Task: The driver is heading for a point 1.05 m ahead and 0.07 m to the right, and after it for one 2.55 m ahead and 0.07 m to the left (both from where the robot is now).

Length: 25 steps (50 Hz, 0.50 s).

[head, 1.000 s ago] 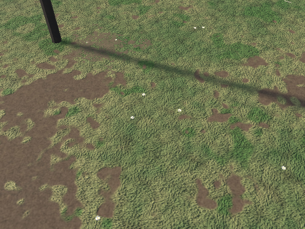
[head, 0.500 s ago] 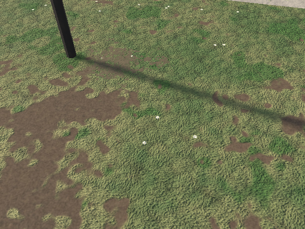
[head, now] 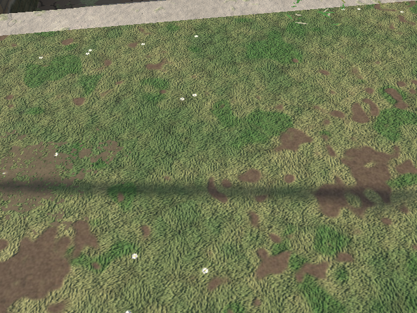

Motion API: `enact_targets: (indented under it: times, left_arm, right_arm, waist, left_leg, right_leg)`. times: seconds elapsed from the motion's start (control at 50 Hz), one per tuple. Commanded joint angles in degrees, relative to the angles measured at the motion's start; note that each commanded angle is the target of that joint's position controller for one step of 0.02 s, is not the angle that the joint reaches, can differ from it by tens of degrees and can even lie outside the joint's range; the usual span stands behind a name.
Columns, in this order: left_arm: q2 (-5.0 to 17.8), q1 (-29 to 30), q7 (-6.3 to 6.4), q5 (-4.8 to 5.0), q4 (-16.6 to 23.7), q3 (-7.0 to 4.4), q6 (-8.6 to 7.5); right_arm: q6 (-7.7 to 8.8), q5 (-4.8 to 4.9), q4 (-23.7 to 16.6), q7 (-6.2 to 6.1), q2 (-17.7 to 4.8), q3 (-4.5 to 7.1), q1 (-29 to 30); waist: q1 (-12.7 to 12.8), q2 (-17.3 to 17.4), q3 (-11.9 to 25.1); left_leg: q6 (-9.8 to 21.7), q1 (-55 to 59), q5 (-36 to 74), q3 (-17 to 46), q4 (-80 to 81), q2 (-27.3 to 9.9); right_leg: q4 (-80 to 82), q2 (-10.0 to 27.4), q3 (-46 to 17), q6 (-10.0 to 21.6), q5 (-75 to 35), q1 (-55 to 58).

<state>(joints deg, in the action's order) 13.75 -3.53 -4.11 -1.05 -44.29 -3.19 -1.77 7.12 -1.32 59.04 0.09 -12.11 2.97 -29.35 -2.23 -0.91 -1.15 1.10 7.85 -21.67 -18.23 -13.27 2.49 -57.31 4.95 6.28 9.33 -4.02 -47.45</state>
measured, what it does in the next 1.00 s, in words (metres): walks ahead: right foot, then left foot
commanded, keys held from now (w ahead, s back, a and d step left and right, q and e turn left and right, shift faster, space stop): w+e+shift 0.30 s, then w+q+shift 0.70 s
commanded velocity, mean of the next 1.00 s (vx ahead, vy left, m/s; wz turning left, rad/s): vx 1.00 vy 0.00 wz -0.01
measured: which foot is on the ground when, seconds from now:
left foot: down 0.00-0.14, up 0.16-0.56, down 0.58-1.00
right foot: up 0.00-0.12, down 0.14-0.60, up 0.62-1.00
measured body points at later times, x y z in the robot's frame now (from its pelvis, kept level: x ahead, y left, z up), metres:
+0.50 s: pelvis +0.46 -0.04 +0.00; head +0.49 -0.05 +0.45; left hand +0.51 +0.24 -0.13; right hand +0.63 -0.31 -0.08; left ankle +0.73 +0.03 -0.68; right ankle +0.27 -0.02 -0.73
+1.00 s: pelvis +0.94 -0.12 +0.00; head +0.99 -0.11 +0.44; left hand +1.25 +0.04 -0.04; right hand +0.85 -0.39 -0.12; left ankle +0.74 -0.03 -0.73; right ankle +1.14 -0.27 -0.71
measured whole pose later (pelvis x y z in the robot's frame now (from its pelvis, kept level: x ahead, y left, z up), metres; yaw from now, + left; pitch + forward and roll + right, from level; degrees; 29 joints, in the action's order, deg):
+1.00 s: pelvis +0.94 -0.12 +0.00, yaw +2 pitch +4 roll -1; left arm 13.2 6.3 -1.4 -2.3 -32.0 3.5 -5.6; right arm 4.1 0.5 50.0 0.7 -16.1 4.2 -31.0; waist -9.7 -0.2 -1.5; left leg 8.0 6.3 -24.4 17.0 -18.1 7.4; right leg -28.6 1.3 -3.3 0.1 -1.2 -35.9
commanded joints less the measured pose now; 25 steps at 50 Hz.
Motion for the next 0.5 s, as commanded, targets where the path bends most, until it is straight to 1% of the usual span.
enact_targets:
  times: [0.02, 0.04, 0.06, 0.08, 0.1, 0.12, 0.14, 0.16, 0.18, 0.2, 0.22, 0.24, 0.26, 0.28, 0.3, 0.32, 0.34, 0.36, 0.38, 0.4, 0.42, 0.44, 0.46, 0.48, 0.5]
  left_arm:
    - [0.5, 4.51, -0.86, -0.08, 4.33, 1.04, -0.5]
    - [1.58, 3.7, -0.84, 0.0, 4.17, 0.84, -0.48]
    - [2.8, 0.97, -0.64, 0.26, 3.47, 0.54, -0.32]
    - [4.6, -4.77, -0.27, 0.38, 2.25, -0.09, -0.05]
    - [7.01, -14.61, 0.31, 0.42, -0.2, -1.2, 0.24]
    - [10.05, -26.44, 1.3, 0.34, -3.77, -2.93, 0.34]
    - [11.17, -28.22, 2.49, 1.21, -5.33, -4.46, 0.27]
    - [13.88, -21.73, 2.86, 1.15, -5.19, -4.83, 0.53]
    - [17.31, -20.17, 2.62, -0.27, -3.27, -5.06, 0.79]
    - [14.77, -20.68, 3.06, -0.69, -2.75, -4.95, 0.65]
    - [11.2, -19.17, 3.43, -0.75, -3.17, -4.16, 0.27]
    - [10.25, -17.12, 3.71, -0.56, -3.08, -3.72, -0.43]
    - [10.1, -15.65, 4.17, -0.08, -2.13, -3.43, -1.51]
    - [8.91, -14.88, 4.39, 0.41, -1.97, -2.78, -2.43]
    - [8.99, -14.78, 4.3, 0.69, -1.72, -2.57, -3.23]
    - [9.42, -15.0, 4.23, 0.65, -1.82, -2.56, -3.98]
    - [9.24, -16.36, 4.12, 0.6, -2.38, -2.46, -4.56]
    - [8.24, -17.93, 3.82, 0.83, -3.2, -2.16, -4.99]
    - [7.92, -19.95, 3.38, 1.42, -3.83, -2.07, -5.41]
    - [7.63, -22.64, 2.95, 2.06, -4.55, -1.94, -5.84]
    - [8.25, -24.16, 2.74, 2.11, -4.97, -1.94, -6.14]
    - [8.41, -25.37, 2.76, 1.83, -5.46, -1.86, -6.27]
    - [9.34, -25.43, 2.96, 1.16, -5.68, -1.88, -6.36]
    - [10.1, -25.06, 3.33, 0.58, -5.87, -1.86, -6.35]
    - [11.12, -24.9, 3.91, 0.05, -6.04, -1.9, -6.24]
  right_arm:
    - [0.99, 0.18, -4.24, -1.54, -6.6, 0.18, 3.33]
    - [0.64, 0.2, -4.44, -2.28, -8.58, 0.47, 2.4]
    - [0.0, 0.21, -4.81, -3.07, -10.64, 0.96, 2.46]
    - [-0.8, 0.06, -5.49, -3.67, -12.7, 1.54, 3.76]
    - [-1.66, -0.27, -6.7, -3.81, -14.31, 2.16, 6.73]
    - [-2.49, -0.82, -8.33, -3.35, -14.96, 2.59, 10.06]
    - [-3.05, -0.78, -8.8, -2.01, -13.35, 2.73, 12.2]
    - [-2.14, -1.79, -12.61, -1.01, -3.43, 0.29, 14.16]
    - [-0.47, 0.11, -19.97, -0.46, -3.29, -0.43, 13.81]
    - [1.22, -0.6, -20.4, -0.27, -6.34, -0.55, 16.31]
    - [1.65, -0.5, -19.89, -0.07, -8.1, -0.26, 17.21]
    - [1.08, -1.44, -19.7, -0.17, -7.78, -0.4, 17.95]
    - [-0.21, -2.61, -19.43, -0.1, -7.28, -0.66, 16.89]
    - [-1.65, -3.21, -19.45, 0.16, -6.76, -0.92, 16.99]
    - [-2.66, -3.28, -20.35, 0.41, -6.26, -1.18, 18.59]
    - [-3.12, -3.11, -21.48, 0.76, -5.61, -1.59, 21.0]
    - [-3.16, -2.64, -22.49, 1.16, -4.84, -2.06, 23.67]
    - [-2.93, -2.03, -23.07, 1.56, -3.74, -2.59, 25.95]
    - [-2.73, -1.3, -23.58, 1.88, -3.03, -2.94, 28.44]
    - [-2.62, -0.57, -23.96, 2.11, -2.71, -3.13, 31.1]
    - [-2.58, 0.06, -24.5, 2.21, -2.77, -3.16, 32.98]
    - [-2.54, 0.42, -24.61, 2.21, -3.53, -2.97, 34.38]
    - [-2.46, 0.51, -24.98, 2.13, -4.33, -2.7, 35.09]
    - [-2.37, 0.37, -24.8, 2.07, -5.67, -2.23, 34.73]
    - [-2.29, 0.2, -24.46, 2.07, -7.07, -1.61, 33.39]
  waist:
    - [3.7, 2.27, -8.52]
    - [4.51, 3.62, -6.36]
    - [6.43, 5.27, -3.89]
    - [9.85, 6.99, -0.6]
    - [14.73, 8.28, 3.69]
    - [19.55, 7.19, 8.55]
    - [19.73, 0.94, 7.56]
    - [11.36, -11.18, 1.14]
    - [7.32, -10.79, 10.34]
    - [7.92, -1.86, 7.3]
    - [5.31, 4.65, 1.1]
    - [2.56, 7.39, -1.48]
    - [0.54, 8.55, -2.28]
    - [-0.74, 9.19, -3.35]
    - [-0.99, 8.98, -4.09]
    - [-0.67, 8.6, -4.93]
    - [0.47, 7.12, -5.64]
    - [1.9, 5.46, -5.93]
    - [3.94, 3.82, -5.73]
    - [6.37, 2.92, -5.42]
    - [7.81, 1.2, -5.14]
    - [9.09, 0.53, -4.87]
    - [9.07, -0.89, -4.46]
    - [8.35, -1.8, -3.5]
    - [6.96, -3.53, -1.55]
  left_leg:
    - [-2.02, -9.8, 56.72, -0.99, 5.18, -13.74]
    - [-2.35, -6.49, 69.38, -1.48, 1.19, -14.5]
    - [-2.59, -3.84, 79.29, -1.62, -4.06, -15.49]
    - [-2.4, -2.78, 86.66, -1.04, -11.95, -16.84]
    - [-1.42, -4.46, 90.08, 0.19, -23.78, -18.18]
    - [0.11, -10.43, 83.33, 2.34, -40.53, -18.53]
    - [1.2, -20.88, 43.53, 2.54, -62.84, -10.98]
    - [0.68, -43.64, -6.05, 7.02, -82.19, -2.16]
    - [-0.76, -58.21, -5.88, 19.07, -86.07, -0.41]
    - [-0.38, -61.75, -2.55, 22.87, -80.15, -3.69]
    - [-0.55, -59.83, 1.05, 23.1, -73.86, -6.04]
    - [-1.45, -56.21, 1.52, 23.1, -69.97, -7.46]
    - [-2.66, -52.52, 1.78, 23.44, -66.5, -8.94]
    - [-3.96, -49.55, 1.89, 23.05, -63.24, -10.28]
    - [-5.01, -47.27, 2.26, 22.1, -58.48, -11.07]
    - [-5.28, -45.88, 6.12, 20.14, -52.46, -11.52]
    - [-4.94, -44.32, 11.48, 18.41, -45.85, -11.58]
    - [-3.82, -41.64, 18.43, 17.13, -38.52, -11.39]
    - [-2.29, -38.7, 25.35, 15.48, -32.13, -10.41]
    - [-0.57, -36.7, 30.91, 13.33, -27.29, -9.06]
    - [1.02, -36.14, 34.47, 12.31, -23.92, -8.13]
    - [2.36, -37.37, 35.49, 11.42, -21.33, -7.21]
    - [3.71, -38.33, 34.57, 11.4, -18.78, -6.45]
    - [4.83, -38.56, 32.01, 10.65, -17.05, -4.78]
    - [5.76, -37.36, 28.68, 9.92, -16.44, -2.67]
  right_leg:
    - [11.61, -3.74, 5.87, 1.85, -2.37, 10.72]
    - [13.23, -6.1, 7.74, 2.54, -1.37, 14.13]
    - [14.09, -8.03, 8.65, 3.11, 0.68, 17.88]
    - [14.33, -9.62, 8.53, 3.92, 4.19, 23.83]
    - [14.04, -10.55, 7.15, 5.26, 8.32, 33.15]
    - [17.02, -10.83, 3.18, 7.24, 14.07, 45.94]
    - [23.4, -8.71, -2.67, 9.51, 17.49, 53.88]
    - [18.65, -1.71, -18.01, 11.43, 7.64, 56.78]
    - [31.9, 6.21, -44.07, 21.45, 18.76, 66.91]
    - [43.43, 9.99, -51.82, 19.19, 31.95, 63.52]
    - [46.35, 9.0, -48.8, 16.31, 32.68, 54.97]
    - [46.46, 6.78, -44.51, 14.37, 27.55, 47.44]
    - [46.42, 4.4, -40.23, 13.42, 23.33, 41.45]
    - [46.87, 2.14, -36.72, 12.72, 20.94, 35.53]
    - [47.53, 0.13, -33.83, 12.21, 18.87, 30.83]
    - [48.67, -1.64, -29.39, 11.34, 15.06, 28.19]
    - [49.3, -3.12, -25.55, 10.15, 8.91, 27.07]
    - [49.22, -4.98, -21.12, 8.18, 1.9, 27.19]
    - [49.57, -6.02, -17.88, 6.05, -3.58, 28.18]
    - [51.14, -5.76, -16.48, 4.0, -7.62, 30.51]
    - [52.56, -4.37, -15.99, 2.99, -10.48, 34.37]
    - [53.09, -3.47, -15.07, 1.68, -14.63, 39.89]
    - [52.36, -2.16, -13.93, 0.94, -19.35, 45.52]
    - [50.41, -1.23, -12.12, -0.1, -27.79, 50.82]
    - [47.57, 0.22, -10.68, -1.07, -37.66, 55.05]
